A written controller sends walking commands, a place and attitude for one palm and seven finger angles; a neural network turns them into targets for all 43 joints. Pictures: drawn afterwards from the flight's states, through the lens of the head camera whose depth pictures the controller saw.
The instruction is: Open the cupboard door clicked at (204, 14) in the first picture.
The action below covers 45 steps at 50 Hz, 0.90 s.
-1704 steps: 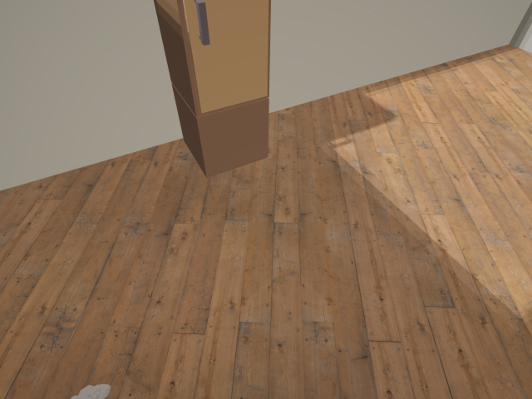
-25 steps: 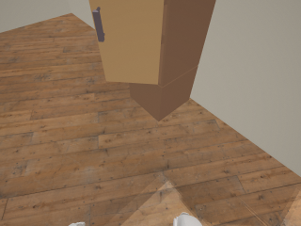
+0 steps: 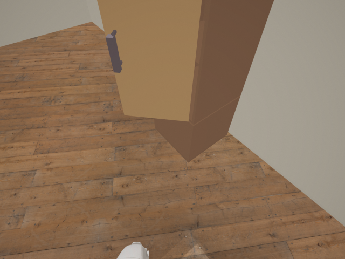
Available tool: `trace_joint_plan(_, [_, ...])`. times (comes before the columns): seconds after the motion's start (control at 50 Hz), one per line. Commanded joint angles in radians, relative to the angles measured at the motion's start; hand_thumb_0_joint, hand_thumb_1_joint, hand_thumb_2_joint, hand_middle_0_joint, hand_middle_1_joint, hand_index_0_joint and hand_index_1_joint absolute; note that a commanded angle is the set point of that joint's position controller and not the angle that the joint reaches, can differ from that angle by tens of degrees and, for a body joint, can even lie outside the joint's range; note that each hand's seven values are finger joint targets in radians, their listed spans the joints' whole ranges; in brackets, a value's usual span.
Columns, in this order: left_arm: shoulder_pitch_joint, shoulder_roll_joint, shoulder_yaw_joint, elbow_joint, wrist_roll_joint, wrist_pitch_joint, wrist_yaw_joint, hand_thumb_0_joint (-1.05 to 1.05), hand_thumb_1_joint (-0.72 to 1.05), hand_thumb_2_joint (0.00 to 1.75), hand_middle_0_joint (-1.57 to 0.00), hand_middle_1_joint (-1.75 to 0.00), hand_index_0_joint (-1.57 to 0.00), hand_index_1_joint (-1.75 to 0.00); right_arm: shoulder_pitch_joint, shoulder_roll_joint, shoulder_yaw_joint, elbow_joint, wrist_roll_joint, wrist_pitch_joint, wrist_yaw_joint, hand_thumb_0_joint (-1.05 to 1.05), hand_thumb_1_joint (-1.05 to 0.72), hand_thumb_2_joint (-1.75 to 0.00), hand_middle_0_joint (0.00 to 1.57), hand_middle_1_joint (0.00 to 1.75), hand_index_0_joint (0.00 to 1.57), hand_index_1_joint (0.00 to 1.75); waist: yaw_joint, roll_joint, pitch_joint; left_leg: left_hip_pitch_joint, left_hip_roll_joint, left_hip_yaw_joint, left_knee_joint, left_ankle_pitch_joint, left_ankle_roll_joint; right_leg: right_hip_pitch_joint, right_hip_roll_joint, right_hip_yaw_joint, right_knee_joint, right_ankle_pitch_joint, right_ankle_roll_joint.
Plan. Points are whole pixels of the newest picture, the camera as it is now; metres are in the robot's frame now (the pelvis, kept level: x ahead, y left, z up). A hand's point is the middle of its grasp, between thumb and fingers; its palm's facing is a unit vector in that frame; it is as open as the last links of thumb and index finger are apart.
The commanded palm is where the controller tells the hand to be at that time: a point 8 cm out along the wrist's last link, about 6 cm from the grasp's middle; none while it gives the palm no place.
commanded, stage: take the last steps up to it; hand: left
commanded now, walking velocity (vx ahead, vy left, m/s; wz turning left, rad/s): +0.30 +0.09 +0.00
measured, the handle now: (116, 51) +0.80 +0.29 +0.04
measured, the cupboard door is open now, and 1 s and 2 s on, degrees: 44 44 44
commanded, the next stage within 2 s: come to a stop and stand still in 0.40 s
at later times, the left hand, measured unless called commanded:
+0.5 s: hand (94, 211) +0.26 +0.26 -0.17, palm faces -0.03 -0.98 -0.18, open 7.3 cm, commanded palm none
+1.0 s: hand (100, 217) +0.25 +0.24 -0.19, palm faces -0.01 -0.97 -0.23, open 7.3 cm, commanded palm none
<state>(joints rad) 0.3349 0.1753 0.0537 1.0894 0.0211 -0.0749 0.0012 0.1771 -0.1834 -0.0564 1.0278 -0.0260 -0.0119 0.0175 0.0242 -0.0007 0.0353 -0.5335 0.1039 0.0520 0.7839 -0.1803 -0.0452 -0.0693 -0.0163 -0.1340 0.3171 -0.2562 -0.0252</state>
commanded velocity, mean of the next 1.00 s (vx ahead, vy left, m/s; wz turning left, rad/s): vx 0.02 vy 0.03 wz -0.03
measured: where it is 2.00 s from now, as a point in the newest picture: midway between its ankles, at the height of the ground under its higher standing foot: outside the picture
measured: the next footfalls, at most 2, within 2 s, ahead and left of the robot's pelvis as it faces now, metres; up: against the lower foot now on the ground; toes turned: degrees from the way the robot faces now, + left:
left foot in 0.14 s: +0.19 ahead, +0.16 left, +0.00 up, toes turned +5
right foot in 0.60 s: +0.28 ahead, -0.05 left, +0.00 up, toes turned -8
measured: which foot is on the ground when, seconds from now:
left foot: up 0.00-0.12, down 0.14-1.00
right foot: down 0.00-0.14, up 0.16-0.58, down 0.60-1.00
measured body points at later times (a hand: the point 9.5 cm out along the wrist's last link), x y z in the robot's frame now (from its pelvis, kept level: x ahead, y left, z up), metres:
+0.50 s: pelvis +0.17 +0.08 +0.00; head +0.19 +0.09 +0.45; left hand +0.26 +0.31 -0.15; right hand +0.15 -0.16 -0.15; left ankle +0.15 +0.15 -0.75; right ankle +0.22 -0.05 -0.70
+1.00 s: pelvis +0.19 +0.06 -0.02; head +0.21 +0.06 +0.43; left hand +0.26 +0.30 -0.18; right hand +0.20 -0.16 -0.18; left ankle +0.15 +0.15 -0.75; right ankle +0.24 -0.05 -0.75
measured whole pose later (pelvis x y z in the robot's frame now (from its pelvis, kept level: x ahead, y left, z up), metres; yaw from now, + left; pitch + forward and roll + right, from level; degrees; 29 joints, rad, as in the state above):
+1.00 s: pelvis +0.19 +0.06 -0.02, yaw -3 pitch -1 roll +1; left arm 0.20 0.17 0.02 1.03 0.01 0.03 0.05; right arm 0.26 -0.14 -0.03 1.03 -0.01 0.02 -0.04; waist 0.00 -0.01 0.06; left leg -0.17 0.00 0.15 0.60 -0.41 0.04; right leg -0.37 -0.04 -0.07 0.63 -0.23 -0.03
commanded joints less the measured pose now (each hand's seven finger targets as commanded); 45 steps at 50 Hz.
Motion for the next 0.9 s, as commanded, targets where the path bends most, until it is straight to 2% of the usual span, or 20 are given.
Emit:
trace_joint_plan(0.0, [0.081,0.134,0.019,-0.004,0.004,-0.011,0.004,0.00,0.90,0.90,-0.20,-0.30,-0.20,-0.30,-0.097,-0.017,0.003,-0.088,0.006,-0.022,0.021,0.00,-0.90,-0.90,0.20,0.30,0.20,0.30,0.032,-0.133,0.059,0.022,-0.024,0.031,-0.128,-0.031,0.011,-0.006,-0.301,0.181,-0.094,0.311,-0.115])
trace_joint_plan(0.04, [0.066,0.148,0.023,-0.002,0.005,-0.004,0.006,0.00,0.90,0.90,-0.20,-0.30,-0.20,-0.30,-0.083,-0.033,0.002,-0.091,0.005,-0.028,0.021,0.00,-0.90,-0.90,0.20,0.30,0.20,0.30,0.010,-0.148,0.062,0.111,-0.047,0.040,-0.199,-0.040,0.027,-0.030,-0.296,0.165,-0.058,0.284,-0.097])
trace_joint_plan(0.08, [0.049,0.138,0.024,-0.004,0.000,0.003,0.005,0.00,0.90,0.90,-0.20,-0.30,-0.20,-0.30,0.060,-0.078,-0.006,-0.045,-0.002,-0.043,0.005,0.00,-0.90,-0.90,0.20,0.30,0.20,0.30,-0.063,-0.081,-0.004,0.390,-0.090,0.075,-0.334,-0.010,0.048,-0.119,-0.223,0.097,0.151,0.364,-0.055])
trace_joint_plan(0.1, [0.072,0.099,0.016,-0.012,-0.004,0.004,0.000,0.00,0.90,0.90,-0.20,-0.30,-0.20,-0.30,0.188,-0.157,-0.026,-0.010,-0.010,-0.051,-0.007,0.00,-0.90,-0.90,0.20,0.30,0.20,0.30,-0.107,0.092,-0.108,0.623,0.033,-0.062,-0.338,0.011,0.091,-0.270,-0.146,0.045,0.388,0.224,-0.016])
trace_joint_plan(0.12, [0.077,0.053,0.003,-0.040,-0.012,0.002,-0.004,0.00,0.90,0.90,-0.20,-0.30,-0.20,-0.30,0.329,-0.254,-0.046,0.012,-0.016,-0.052,-0.022,0.00,-0.90,-0.90,0.20,0.30,0.20,0.30,-0.147,0.313,-0.205,0.774,0.278,-0.382,-0.411,0.098,0.198,-0.463,-0.019,-0.027,0.699,-0.282,0.023])
trace_joint_plan(0.14, [0.021,0.063,0.003,-0.069,-0.008,0.006,0.002,0.00,0.90,0.90,-0.20,-0.30,-0.20,-0.30,0.350,-0.258,-0.040,0.016,-0.007,-0.038,-0.035,0.00,-0.90,-0.90,0.20,0.30,0.20,0.30,-0.152,0.236,-0.202,0.748,0.332,-0.441,-0.465,0.168,0.259,-0.537,-0.026,0.081,0.879,-0.336,0.006])
trace_joint_plan(0.16, [-0.013,0.066,0.006,-0.070,-0.004,0.010,0.005,0.00,0.90,0.90,-0.20,-0.30,-0.20,-0.30,0.274,-0.221,-0.030,-0.003,-0.005,-0.038,-0.037,0.00,-0.90,-0.90,0.20,0.30,0.20,0.30,-0.119,0.134,-0.126,0.626,0.314,-0.366,-0.484,0.134,0.261,-0.562,-0.068,0.109,0.952,-0.281,-0.002])
trace_joint_plan(0.22, [-0.005,0.035,0.008,-0.045,0.003,0.034,-0.009,0.00,0.90,0.90,-0.20,-0.30,-0.20,-0.30,0.126,-0.111,0.008,-0.041,0.001,-0.060,-0.043,0.00,-0.90,-0.90,0.20,0.30,0.20,0.30,-0.039,0.103,0.014,0.360,0.220,-0.194,-0.566,0.137,0.203,-0.511,-0.122,0.135,0.923,-0.100,0.018])
trace_joint_plan(0.28, [0.027,0.015,0.008,-0.042,0.002,0.052,-0.009,0.00,0.90,0.90,-0.20,-0.30,-0.20,-0.30,0.138,-0.090,0.018,-0.022,0.004,-0.071,-0.048,0.00,-0.90,-0.90,0.20,0.30,0.20,0.30,-0.009,0.107,-0.021,0.374,0.181,-0.105,-0.576,0.269,0.201,-0.473,-0.108,0.122,0.826,-0.051,0.026])
trace_joint_plan(0.36, [-0.042,0.008,0.005,-0.075,0.004,0.061,-0.010,0.00,0.90,0.90,-0.20,-0.30,-0.20,-0.30,0.169,-0.085,0.012,-0.011,-0.001,-0.070,-0.049,0.00,-0.90,-0.90,0.20,0.30,0.20,0.30,-0.009,0.054,-0.012,0.390,0.165,-0.062,-0.583,0.319,0.208,-0.452,-0.098,0.101,0.642,0.016,0.032])
trace_joint_plan(0.48, [-0.172,0.025,-0.009,-0.115,0.003,0.062,-0.009,0.00,0.90,0.90,-0.20,-0.30,-0.20,-0.30,0.235,-0.091,0.021,0.040,-0.008,-0.055,-0.052,0.00,-0.90,-0.90,0.20,0.30,0.20,0.30,-0.042,0.106,0.008,0.443,0.159,-0.045,-0.515,0.450,0.194,-0.363,-0.057,0.056,0.409,0.000,0.011])
trace_joint_plan(0.52, [-0.158,0.032,-0.014,-0.108,-0.001,0.062,-0.002,0.00,0.90,0.90,-0.20,-0.30,-0.20,-0.30,0.225,-0.084,0.029,0.049,-0.008,-0.047,-0.060,0.00,-0.90,-0.90,0.20,0.30,0.20,0.30,-0.023,0.053,0.013,0.394,0.154,-0.039,-0.439,0.542,0.172,-0.232,-0.040,0.058,0.287,0.036,0.009])
trace_joint_plan(0.56, [-0.058,0.082,-0.007,-0.076,-0.003,0.054,0.010,0.00,0.90,0.90,-0.20,-0.30,-0.20,-0.30,0.202,-0.067,0.035,0.050,0.009,-0.040,-0.065,0.00,-0.90,-0.90,0.20,0.30,0.20,0.30,0.024,-0.013,-0.055,0.311,0.068,0.008,-0.301,0.437,0.082,0.007,-0.086,0.133,0.130,0.434,0.006])
trace_joint_plan(0.58, [-0.022,0.135,-0.001,-0.060,-0.006,0.048,0.019,0.00,0.90,0.90,-0.20,-0.30,-0.20,-0.30,0.215,-0.060,0.032,0.044,0.021,-0.031,-0.063,0.00,-0.90,-0.90,0.20,0.30,0.20,0.30,0.017,-0.073,-0.105,0.215,0.005,0.029,-0.264,0.195,0.031,0.117,-0.212,0.268,0.173,0.758,-0.062])
trace_joint_plan(0.6, [-0.031,0.178,-0.001,-0.058,-0.011,0.051,0.024,0.00,0.90,0.90,-0.20,-0.30,-0.20,-0.30,0.247,-0.053,0.032,0.049,0.028,-0.014,-0.059,0.00,-0.90,-0.90,0.20,0.30,0.20,0.30,-0.005,-0.094,-0.104,0.217,-0.042,0.026,-0.255,-0.058,0.007,0.084,-0.322,0.302,0.168,0.908,-0.141])
trace_joint_plan(0.64, [-0.112,0.162,-0.009,-0.079,-0.016,0.062,0.033,0.00,0.90,0.90,-0.20,-0.30,-0.20,-0.30,0.292,-0.015,0.032,0.085,0.030,0.011,-0.058,0.00,-0.90,-0.90,0.20,0.30,0.20,0.30,-0.041,-0.124,-0.091,0.295,-0.041,0.015,-0.269,-0.123,0.006,-0.030,-0.299,0.249,0.171,0.862,-0.156])
trace_joint_plan(0.68, [-0.130,0.151,-0.008,-0.082,-0.021,0.064,0.043,0.00,0.90,0.90,-0.20,-0.30,-0.20,-0.30,0.289,-0.032,0.028,0.097,0.028,0.021,-0.059,0.00,-0.90,-0.90,0.20,0.30,0.20,0.30,-0.034,-0.178,-0.125,0.314,-0.037,0.019,-0.270,-0.051,0.009,-0.005,-0.262,0.219,0.176,0.853,-0.123])
trace_joint_plan(0.76, [-0.127,0.152,0.010,-0.087,-0.018,0.075,0.050,0.00,0.90,0.90,-0.20,-0.30,-0.20,-0.30,0.276,-0.048,0.012,0.088,0.023,0.028,-0.060,0.00,-0.90,-0.90,0.20,0.30,0.20,0.30,-0.023,-0.039,-0.148,0.344,-0.020,0.019,-0.279,0.177,0.012,-0.007,-0.241,0.210,0.232,0.827,-0.106])
trace_joint_plan(0.84, [-0.177,0.094,0.004,-0.122,-0.014,0.100,0.044,0.00,0.90,0.90,-0.20,-0.30,-0.20,-0.30,0.225,-0.073,0.001,0.047,0.006,0.037,-0.066,0.00,-0.90,-0.90,0.20,0.30,0.20,0.30,-0.027,0.131,-0.040,0.351,0.101,-0.073,-0.396,0.390,0.085,-0.172,-0.088,0.101,0.294,0.253,-0.019])
trace_joint_plan(0.88, [-0.187,0.067,0.004,-0.125,-0.008,0.113,0.040,0.00,0.90,0.90,-0.20,-0.30,-0.20,-0.30,0.181,-0.074,0.002,0.030,0.000,0.031,-0.067,0.00,-0.90,-0.90,0.20,0.30,0.20,0.30,-0.022,0.127,0.030,0.281,0.137,-0.107,-0.451,0.331,0.142,-0.203,-0.040,0.099,0.358,-0.058,-0.001])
